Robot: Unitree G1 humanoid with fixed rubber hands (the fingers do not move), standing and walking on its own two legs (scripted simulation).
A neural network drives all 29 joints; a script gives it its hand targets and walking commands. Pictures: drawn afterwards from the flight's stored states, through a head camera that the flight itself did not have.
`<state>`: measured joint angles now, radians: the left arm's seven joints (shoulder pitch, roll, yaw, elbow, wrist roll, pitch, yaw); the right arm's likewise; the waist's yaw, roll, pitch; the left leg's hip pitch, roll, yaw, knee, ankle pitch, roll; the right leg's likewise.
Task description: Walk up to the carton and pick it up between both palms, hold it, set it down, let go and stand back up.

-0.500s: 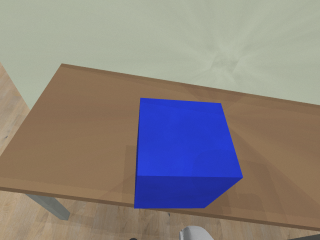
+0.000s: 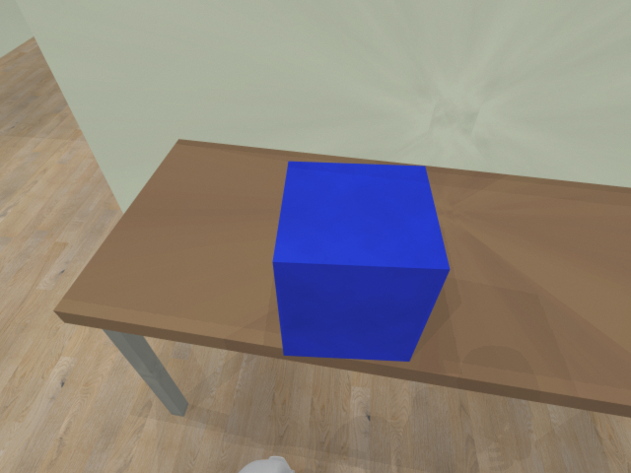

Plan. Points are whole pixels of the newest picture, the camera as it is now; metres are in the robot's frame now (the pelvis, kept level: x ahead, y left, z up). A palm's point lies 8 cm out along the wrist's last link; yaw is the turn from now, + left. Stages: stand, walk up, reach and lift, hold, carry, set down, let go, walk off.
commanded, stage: walk up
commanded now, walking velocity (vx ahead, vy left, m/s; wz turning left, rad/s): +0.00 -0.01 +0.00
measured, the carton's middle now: (351, 265) +0.43 -0.01 -0.01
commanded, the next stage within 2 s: none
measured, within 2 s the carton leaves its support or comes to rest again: neither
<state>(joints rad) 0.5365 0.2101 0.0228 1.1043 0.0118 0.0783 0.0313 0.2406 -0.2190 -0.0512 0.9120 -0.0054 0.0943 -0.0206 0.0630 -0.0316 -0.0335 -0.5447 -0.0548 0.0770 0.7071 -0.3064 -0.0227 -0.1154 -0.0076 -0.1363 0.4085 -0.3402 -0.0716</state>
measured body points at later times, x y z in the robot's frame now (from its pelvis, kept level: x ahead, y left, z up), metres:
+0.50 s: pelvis +0.00 +0.02 +0.00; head +0.00 +0.05 +0.45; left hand -0.07 +0.24 -0.17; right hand +0.02 -0.21 -0.14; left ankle -0.04 +0.13 -0.74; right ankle -0.07 -0.07 -0.71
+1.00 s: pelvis +0.06 -0.05 +0.00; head +0.07 -0.07 +0.45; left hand +0.08 +0.18 -0.14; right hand +0.02 -0.26 -0.17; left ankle -0.01 +0.10 -0.71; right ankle +0.10 -0.14 -0.74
